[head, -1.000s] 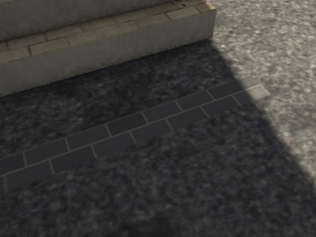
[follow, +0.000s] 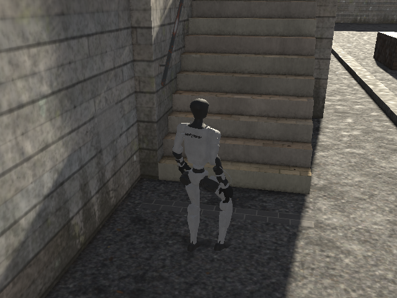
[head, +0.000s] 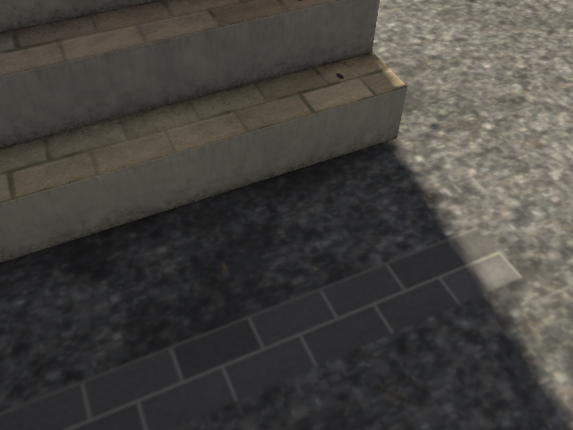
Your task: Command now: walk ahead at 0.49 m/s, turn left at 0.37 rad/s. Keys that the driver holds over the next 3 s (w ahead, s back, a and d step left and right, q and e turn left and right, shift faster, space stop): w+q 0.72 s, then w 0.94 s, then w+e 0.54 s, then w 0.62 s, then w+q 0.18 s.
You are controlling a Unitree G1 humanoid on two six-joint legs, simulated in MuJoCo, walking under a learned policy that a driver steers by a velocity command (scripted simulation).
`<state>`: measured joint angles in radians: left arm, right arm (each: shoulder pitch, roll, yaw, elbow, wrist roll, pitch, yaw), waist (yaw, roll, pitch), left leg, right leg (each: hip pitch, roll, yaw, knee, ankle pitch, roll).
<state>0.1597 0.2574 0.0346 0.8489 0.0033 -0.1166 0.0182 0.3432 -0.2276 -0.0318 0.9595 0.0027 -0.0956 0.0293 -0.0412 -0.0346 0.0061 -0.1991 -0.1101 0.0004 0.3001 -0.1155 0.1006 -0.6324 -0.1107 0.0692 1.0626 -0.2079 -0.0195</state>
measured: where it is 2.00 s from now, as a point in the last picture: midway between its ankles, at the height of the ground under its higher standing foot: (163, 296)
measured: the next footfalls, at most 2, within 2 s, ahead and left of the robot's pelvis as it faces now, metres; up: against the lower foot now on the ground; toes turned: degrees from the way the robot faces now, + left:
right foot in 0.24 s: +0.30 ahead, -0.15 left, +0.00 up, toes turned +11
left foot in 0.78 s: +0.48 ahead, +0.20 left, +0.00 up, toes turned +30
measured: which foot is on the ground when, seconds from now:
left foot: down 0.00-0.24, up 0.26-0.76, down 0.78-1.00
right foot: up 0.00-0.22, down 0.24-0.78, up 0.80-1.00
